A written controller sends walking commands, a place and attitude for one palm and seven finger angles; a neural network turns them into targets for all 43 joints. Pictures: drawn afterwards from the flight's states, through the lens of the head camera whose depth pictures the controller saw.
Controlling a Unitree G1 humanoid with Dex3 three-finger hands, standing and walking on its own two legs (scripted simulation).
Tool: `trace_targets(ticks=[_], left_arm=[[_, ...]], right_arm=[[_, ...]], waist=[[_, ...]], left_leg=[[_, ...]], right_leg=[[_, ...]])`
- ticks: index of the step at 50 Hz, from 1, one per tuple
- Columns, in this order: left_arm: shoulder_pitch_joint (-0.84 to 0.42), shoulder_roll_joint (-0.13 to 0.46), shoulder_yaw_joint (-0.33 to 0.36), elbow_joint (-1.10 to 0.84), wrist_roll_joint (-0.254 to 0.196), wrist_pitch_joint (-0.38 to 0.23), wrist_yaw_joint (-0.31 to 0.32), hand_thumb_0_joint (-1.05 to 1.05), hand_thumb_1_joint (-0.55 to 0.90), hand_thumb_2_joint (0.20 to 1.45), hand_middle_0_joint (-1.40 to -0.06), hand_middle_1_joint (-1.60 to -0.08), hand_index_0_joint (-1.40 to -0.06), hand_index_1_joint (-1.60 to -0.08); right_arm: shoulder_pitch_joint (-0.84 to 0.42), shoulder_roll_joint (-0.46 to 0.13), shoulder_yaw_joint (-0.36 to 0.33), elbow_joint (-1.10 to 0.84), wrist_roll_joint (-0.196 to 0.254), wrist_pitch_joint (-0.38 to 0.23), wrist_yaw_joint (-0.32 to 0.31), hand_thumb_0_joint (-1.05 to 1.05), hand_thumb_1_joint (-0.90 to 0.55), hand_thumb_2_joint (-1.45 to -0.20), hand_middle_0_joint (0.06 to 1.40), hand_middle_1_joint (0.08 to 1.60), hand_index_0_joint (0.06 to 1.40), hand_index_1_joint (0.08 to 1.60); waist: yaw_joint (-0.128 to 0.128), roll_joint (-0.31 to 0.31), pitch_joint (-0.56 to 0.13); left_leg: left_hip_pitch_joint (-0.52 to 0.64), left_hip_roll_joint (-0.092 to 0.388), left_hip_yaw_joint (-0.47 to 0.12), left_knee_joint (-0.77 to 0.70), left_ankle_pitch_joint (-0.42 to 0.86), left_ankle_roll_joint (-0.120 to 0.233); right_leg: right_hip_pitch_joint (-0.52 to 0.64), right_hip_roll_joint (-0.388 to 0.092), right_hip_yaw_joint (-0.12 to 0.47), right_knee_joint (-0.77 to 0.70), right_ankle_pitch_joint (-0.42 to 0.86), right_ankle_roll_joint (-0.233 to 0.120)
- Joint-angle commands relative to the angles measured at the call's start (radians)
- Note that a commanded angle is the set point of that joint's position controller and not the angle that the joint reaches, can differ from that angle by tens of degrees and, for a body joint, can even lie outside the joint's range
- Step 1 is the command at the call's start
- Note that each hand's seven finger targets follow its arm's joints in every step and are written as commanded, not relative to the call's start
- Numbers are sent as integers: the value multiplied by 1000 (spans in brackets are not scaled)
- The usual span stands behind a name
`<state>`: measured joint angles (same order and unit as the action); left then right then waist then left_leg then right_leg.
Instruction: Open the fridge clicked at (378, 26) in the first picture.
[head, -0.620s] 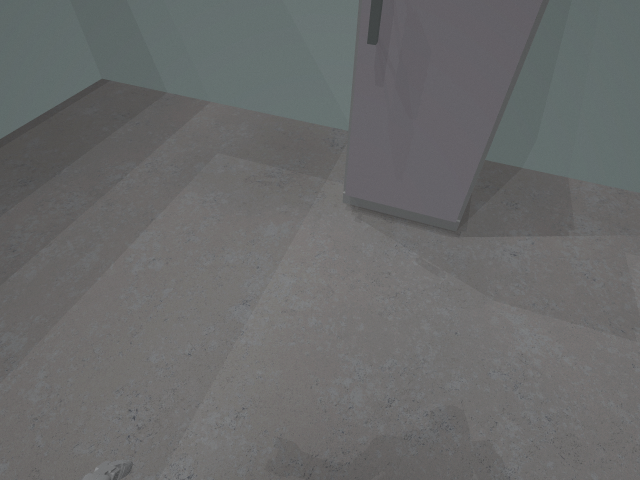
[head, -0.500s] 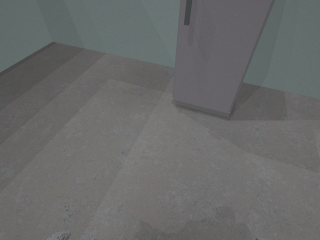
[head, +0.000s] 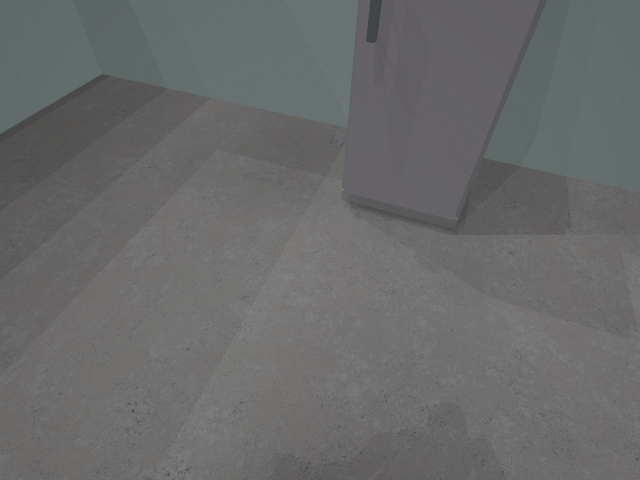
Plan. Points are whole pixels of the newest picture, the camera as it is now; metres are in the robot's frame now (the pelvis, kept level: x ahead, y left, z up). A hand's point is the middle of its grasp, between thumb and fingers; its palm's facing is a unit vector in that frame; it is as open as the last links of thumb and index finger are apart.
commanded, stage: stand and wait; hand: left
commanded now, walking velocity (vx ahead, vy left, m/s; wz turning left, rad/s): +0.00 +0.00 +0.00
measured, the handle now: out of the picture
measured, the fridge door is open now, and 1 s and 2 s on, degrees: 0 0 0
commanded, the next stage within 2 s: look at it before walking up in 0.20 s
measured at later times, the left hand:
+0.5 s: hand out of the picture +0.07 +0.24 -0.15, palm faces -0.03 -0.94 -0.33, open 7.4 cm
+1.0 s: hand out of the picture +0.07 +0.24 -0.16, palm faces -0.03 -0.94 -0.33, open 7.4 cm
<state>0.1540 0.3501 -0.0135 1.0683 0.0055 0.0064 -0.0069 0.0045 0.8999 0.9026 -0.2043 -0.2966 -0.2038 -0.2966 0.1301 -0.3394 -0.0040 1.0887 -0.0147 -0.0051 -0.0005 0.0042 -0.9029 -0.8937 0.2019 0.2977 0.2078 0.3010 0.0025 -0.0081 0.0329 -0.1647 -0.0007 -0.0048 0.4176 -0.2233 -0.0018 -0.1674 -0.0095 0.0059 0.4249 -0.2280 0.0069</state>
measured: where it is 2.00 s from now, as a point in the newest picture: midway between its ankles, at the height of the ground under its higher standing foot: (321, 438)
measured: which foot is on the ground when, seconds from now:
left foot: down 0.00-1.00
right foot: down 0.00-1.00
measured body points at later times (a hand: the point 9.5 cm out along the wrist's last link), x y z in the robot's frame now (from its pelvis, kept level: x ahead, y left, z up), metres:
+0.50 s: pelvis +0.00 +0.00 +0.00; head +0.00 +0.00 +0.45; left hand +0.07 +0.29 -0.13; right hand +0.07 -0.30 -0.13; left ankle +0.00 +0.12 -0.74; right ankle +0.00 -0.12 -0.74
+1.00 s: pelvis +0.00 -0.01 +0.00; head +0.00 +0.00 +0.45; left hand +0.07 +0.29 -0.13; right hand +0.08 -0.30 -0.13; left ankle +0.00 +0.12 -0.74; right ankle +0.00 -0.12 -0.74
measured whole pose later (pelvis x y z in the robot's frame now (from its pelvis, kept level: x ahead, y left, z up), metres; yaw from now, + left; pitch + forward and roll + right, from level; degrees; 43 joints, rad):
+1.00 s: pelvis +0.00 -0.01 +0.00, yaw +0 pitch -2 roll +0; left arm 0.15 0.34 -0.01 1.09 0.01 0.00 0.00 0.00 0.90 0.90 -0.20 -0.30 -0.20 -0.30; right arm 0.12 -0.33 0.00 1.11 -0.02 -0.01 0.00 0.00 -0.90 -0.89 0.20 0.30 0.21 0.30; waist 0.00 -0.01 0.02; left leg -0.14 0.01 0.00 0.38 -0.21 -0.01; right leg -0.14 0.00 0.01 0.38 -0.21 0.00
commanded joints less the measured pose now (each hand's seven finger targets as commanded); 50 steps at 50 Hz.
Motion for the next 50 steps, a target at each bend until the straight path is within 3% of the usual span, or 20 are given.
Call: trace_targets(ticks=[1, 20, 34, 46, 48, 50], left_arm=[[-61, 201, 46, -61, 4, -31, 18, 0, 900, 900, -200, -300, -200, -300], [-67, 198, 47, -50, 7, -29, 16, 0, 900, 900, -200, -300, -200, -300], [-55, 202, 46, -44, 6, -34, 18, 0, 900, 900, -200, -300, -200, -300], [-56, 200, 45, -40, 5, -34, 19, 0, 900, 900, -200, -300, -200, -300], [21, 73, 17, -5, 6, -12, 22, 0, 900, 900, -200, -300, -200, -300], [57, 85, 26, -2, 14, -1, 13, 0, 900, 900, -200, -300, -200, -300]], right_arm=[[-63, -207, -35, -62, 5, -29, -11, 0, -900, -900, 200, 300, 200, 300], [-58, -209, -34, -45, 5, -30, -9, 0, -900, -900, 200, 300, 200, 300], [-55, -208, -31, -38, 8, -29, -10, 0, -900, -900, 200, 300, 200, 300], [-64, -210, -31, -36, 7, -30, -13, 0, -900, -900, 200, 300, 200, 300], [4, -75, 2, -5, -1, -9, -5, 0, -900, -900, 200, 300, 200, 300], [33, -72, -4, -5, -9, 4, 0, 0, -900, -900, 200, 300, 200, 300]], waist=[[-3, 12, -74], [-2, 12, -51], [-1, -5, -71], [-1, 17, -70], [1, 5, -64], [7, -28, 12]], left_leg=[[15, 112, -96, -79, 136, 33], [11, 115, -101, -113, 93, 30], [39, 118, -92, -100, 145, 27], [55, 122, -90, -107, 181, 25], [34, 107, -66, -95, 6, 6], [-55, 79, -60, -79, -249, 11]], right_leg=[[17, -113, 96, -77, 120, -40], [2, -106, 100, -102, 65, -35], [21, -113, 102, -108, 136, -38], [32, -113, 97, -107, 179, -37], [19, -103, 92, -114, -45, -17], [-34, -100, 132, -144, -310, -30]])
